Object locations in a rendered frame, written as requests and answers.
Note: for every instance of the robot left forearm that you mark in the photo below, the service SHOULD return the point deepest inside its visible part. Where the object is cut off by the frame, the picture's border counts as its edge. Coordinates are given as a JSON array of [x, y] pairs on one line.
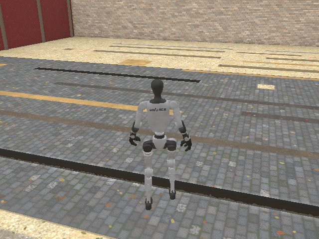
[[134, 131]]

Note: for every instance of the robot right upper arm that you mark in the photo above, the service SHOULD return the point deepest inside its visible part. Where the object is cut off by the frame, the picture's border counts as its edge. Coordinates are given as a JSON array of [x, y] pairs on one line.
[[176, 113]]

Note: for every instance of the robot right foot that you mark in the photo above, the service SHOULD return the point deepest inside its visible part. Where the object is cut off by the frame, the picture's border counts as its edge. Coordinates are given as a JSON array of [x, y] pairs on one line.
[[172, 195]]

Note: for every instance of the robot foot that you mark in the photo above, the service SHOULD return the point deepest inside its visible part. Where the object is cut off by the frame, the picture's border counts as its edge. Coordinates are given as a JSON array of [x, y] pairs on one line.
[[148, 205], [172, 195]]

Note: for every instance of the robot left foot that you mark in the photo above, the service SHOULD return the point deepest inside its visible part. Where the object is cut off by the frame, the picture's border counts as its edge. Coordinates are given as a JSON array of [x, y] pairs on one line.
[[148, 205]]

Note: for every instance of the robot right hand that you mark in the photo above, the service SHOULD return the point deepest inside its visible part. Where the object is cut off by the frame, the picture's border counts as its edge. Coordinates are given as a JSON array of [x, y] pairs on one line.
[[188, 143]]

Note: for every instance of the robot left hand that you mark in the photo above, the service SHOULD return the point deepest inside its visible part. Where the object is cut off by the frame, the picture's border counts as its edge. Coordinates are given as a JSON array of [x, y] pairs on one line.
[[136, 139]]

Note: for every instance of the robot left upper arm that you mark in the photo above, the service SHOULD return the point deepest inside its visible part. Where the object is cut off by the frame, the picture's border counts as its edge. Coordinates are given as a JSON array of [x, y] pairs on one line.
[[139, 115]]

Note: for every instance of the robot right forearm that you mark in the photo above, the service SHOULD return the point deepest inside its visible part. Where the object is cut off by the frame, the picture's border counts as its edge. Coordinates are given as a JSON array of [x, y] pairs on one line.
[[183, 132]]

